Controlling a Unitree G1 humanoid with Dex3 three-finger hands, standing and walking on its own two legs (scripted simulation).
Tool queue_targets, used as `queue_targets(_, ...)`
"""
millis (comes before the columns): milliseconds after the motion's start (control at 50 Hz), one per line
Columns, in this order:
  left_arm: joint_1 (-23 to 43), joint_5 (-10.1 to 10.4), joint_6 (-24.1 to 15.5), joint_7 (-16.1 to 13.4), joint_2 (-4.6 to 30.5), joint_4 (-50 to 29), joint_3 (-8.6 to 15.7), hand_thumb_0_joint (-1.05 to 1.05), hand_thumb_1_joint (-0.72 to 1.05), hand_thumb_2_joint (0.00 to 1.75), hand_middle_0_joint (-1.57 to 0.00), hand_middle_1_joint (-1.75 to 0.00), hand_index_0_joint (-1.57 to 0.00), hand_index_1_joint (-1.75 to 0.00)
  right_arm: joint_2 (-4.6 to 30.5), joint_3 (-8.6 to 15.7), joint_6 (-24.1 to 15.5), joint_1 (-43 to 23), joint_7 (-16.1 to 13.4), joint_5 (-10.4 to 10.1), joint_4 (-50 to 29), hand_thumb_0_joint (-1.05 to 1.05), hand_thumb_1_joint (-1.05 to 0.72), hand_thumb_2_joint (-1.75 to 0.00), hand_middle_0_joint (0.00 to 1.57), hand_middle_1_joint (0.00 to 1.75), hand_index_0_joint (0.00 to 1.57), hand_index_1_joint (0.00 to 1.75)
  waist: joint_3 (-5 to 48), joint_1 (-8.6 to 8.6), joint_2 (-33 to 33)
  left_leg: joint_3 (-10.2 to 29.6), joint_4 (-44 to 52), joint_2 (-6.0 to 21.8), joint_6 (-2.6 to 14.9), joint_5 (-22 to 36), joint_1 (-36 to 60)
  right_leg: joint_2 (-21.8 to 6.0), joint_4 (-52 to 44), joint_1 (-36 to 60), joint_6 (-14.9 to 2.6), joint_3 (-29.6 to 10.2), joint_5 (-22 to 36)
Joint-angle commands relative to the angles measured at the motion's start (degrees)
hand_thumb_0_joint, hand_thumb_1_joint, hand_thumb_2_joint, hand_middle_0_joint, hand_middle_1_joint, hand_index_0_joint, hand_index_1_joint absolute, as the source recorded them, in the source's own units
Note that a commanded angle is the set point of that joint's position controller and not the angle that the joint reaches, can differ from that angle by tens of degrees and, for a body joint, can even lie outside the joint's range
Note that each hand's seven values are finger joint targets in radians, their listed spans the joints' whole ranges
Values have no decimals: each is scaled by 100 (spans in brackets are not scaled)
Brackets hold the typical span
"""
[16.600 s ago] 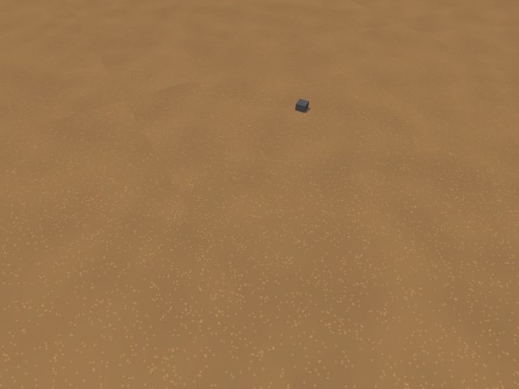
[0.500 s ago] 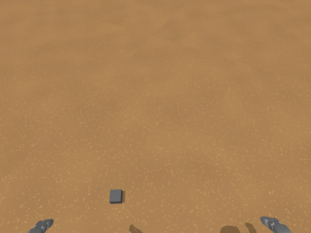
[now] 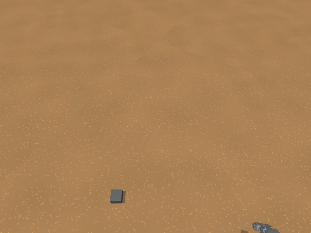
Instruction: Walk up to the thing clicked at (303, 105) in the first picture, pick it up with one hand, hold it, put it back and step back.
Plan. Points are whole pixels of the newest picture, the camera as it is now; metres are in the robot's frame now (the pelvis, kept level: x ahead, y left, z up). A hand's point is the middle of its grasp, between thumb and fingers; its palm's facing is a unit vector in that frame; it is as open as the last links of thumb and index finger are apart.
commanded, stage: walk up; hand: left
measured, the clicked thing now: (116, 196) +0.42 +0.25 -0.75
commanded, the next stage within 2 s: stand in 0.54 s
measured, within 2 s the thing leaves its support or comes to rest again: neither
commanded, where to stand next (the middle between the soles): +0.02 +0.02 m, yaw -1 degrees
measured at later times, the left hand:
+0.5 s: hand out of the picture +0.08 +0.26 -0.15, palm faces +0.01 -0.92 -0.40, open 7.4 cm
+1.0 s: hand out of the picture +0.08 +0.23 -0.15, palm faces -0.01 -0.94 -0.34, open 7.4 cm
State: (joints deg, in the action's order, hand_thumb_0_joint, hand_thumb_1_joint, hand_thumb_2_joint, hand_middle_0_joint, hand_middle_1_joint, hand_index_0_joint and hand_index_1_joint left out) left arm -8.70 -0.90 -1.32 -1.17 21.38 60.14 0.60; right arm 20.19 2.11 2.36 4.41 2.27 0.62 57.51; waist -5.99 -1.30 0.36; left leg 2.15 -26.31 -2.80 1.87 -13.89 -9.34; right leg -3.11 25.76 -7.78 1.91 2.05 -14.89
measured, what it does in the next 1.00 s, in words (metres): stands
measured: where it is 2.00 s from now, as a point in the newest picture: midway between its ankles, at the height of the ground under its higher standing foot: outside the picture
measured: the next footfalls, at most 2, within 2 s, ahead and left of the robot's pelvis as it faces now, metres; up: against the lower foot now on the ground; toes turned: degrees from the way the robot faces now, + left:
none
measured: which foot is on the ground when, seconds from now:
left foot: down 0.00-1.00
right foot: down 0.00-1.00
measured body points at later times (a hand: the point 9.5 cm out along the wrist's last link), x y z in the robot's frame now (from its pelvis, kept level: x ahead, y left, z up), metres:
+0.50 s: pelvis +0.00 -0.01 +0.00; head +0.02 -0.01 +0.45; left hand +0.07 +0.31 -0.12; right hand +0.08 -0.31 -0.13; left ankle +0.01 +0.10 -0.74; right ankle -0.01 -0.14 -0.74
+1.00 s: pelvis +0.00 -0.02 +0.01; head +0.01 -0.02 +0.46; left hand +0.08 +0.28 -0.12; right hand +0.09 -0.32 -0.12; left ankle +0.01 +0.10 -0.74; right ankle -0.01 -0.14 -0.74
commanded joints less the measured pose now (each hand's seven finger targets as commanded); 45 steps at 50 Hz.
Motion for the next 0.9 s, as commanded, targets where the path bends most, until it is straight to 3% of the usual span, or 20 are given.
queue_targets(0, 314, -7, -151, -82, 1436, -402, 341, 0, 90, 90, -20, -30, -20, -30, 1271, 324, -142, -243, -90, -4, -378, 0, -90, -90, 20, 30, 20, 30, 737, 133, -57, 608, 424, 663, 128, 985, 94, -593, -469, 116, -468, -549, 870)
queue_targets(200, 350, -19, -129, -45, 1336, -279, 360, 0, 90, 90, -20, -30, -20, -30, 1261, 289, -159, -272, -73, 29, -206, 0, -90, -90, 20, 30, 20, 30, 484, 71, 33, 823, 740, 709, 117, 431, -197, -495, -655, 35, -448, -507, 283)
queue_targets(500, 420, -27, -126, -42, 1386, -280, 402, 0, 90, 90, -20, -30, -20, -30, 1290, 272, -194, -84, -104, 13, -142, 0, -90, -90, 20, 30, 20, 30, 852, 70, -49, 730, 462, 713, 115, 1326, -129, -576, -552, 405, -491, -499, 992)
queue_targets(520, 484, 49, -82, 22, 1078, -158, 261, 0, 90, 90, -20, -30, -20, -30, 1080, 123, -303, -80, -165, -24, -41, 0, -90, -90, 20, 30, 20, 30, 1062, 133, -250, 792, 773, 894, 84, 1523, 278, -527, -702, 331, -382, -470, 1085)
queue_targets(560, 501, 46, -64, 55, 1058, -175, 251, 0, 90, 90, -20, -30, -20, -30, 1242, 136, -381, -116, -207, -2, 25, 0, -90, -90, 20, 30, 20, 30, 976, 95, -71, 822, 801, 955, 48, 1786, 343, -452, -739, 357, -295, -423, 1125)
queue_targets(760, 473, 27, -64, 81, 1092, 29, 213, 0, 90, 90, -20, -30, -20, -30, 1233, 68, -450, -139, -286, -25, 204, 0, -90, -90, 20, 30, 20, 30, 796, 95, 91, 648, 1008, 955, -67, 1815, 316, -508, -937, 578, -272, -479, 1301)
queue_targets(880, 464, 18, -64, 90, 1077, 73, 197, 0, 90, 90, -20, -30, -20, -30, 1205, 60, -454, -185, -285, -26, 263, 0, -90, -90, 20, 30, 20, 30, 709, 97, 80, 637, 1097, 948, -89, 1478, 282, -503, -1034, 507, -291, -499, 1075)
